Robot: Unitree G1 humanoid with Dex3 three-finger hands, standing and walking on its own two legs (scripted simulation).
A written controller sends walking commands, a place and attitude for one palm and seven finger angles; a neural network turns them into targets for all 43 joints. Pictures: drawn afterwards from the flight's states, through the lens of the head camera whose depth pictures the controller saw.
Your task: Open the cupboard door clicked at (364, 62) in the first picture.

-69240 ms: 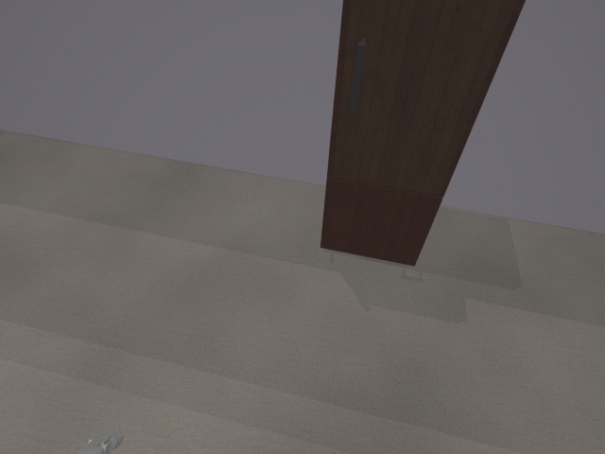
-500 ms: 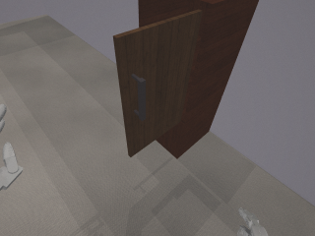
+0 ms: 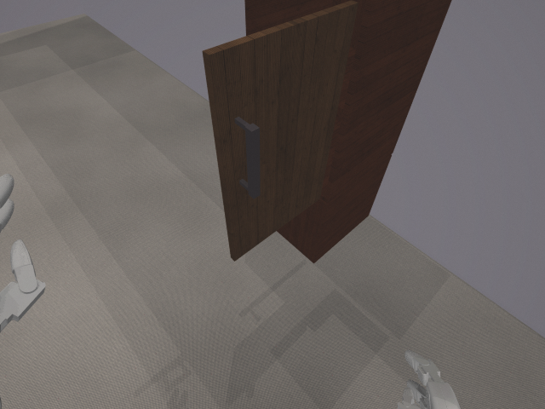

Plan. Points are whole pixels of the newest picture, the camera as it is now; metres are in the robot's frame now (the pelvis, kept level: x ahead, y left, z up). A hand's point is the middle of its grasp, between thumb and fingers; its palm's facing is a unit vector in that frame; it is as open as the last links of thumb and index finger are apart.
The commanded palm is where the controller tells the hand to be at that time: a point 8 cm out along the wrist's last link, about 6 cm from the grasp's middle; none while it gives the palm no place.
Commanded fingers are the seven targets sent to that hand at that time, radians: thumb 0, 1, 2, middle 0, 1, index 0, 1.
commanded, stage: let the arm hang, fingers relaxed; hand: left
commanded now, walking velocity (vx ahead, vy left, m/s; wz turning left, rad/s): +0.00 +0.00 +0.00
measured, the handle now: (247, 159) +0.56 +0.09 +0.03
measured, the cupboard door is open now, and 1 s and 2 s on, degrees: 89 89 89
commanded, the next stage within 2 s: look to check the result in 1.10 s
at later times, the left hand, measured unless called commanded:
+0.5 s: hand out of the picture +0.00 +0.18 -0.17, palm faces +0.07 -0.97 -0.23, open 7.1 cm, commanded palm none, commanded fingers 0.00 0.90 0.90 -0.20 -0.30 -0.20 -0.30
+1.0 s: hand out of the picture +0.04 +0.19 -0.17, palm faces +0.07 -0.97 -0.22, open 7.4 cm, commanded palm none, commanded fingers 0.00 0.90 0.90 -0.20 -0.30 -0.20 -0.30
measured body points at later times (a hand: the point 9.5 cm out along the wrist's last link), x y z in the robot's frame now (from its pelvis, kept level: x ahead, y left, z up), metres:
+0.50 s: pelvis -0.02 -0.02 +0.00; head +0.00 -0.01 +0.45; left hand -0.01 +0.23 -0.15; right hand -0.03 -0.27 -0.15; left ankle -0.03 +0.10 -0.74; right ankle +0.06 -0.11 -0.74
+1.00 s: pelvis +0.00 -0.01 +0.00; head +0.01 -0.01 +0.45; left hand +0.03 +0.24 -0.15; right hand +0.01 -0.24 -0.16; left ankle -0.03 +0.10 -0.74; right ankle +0.06 -0.11 -0.74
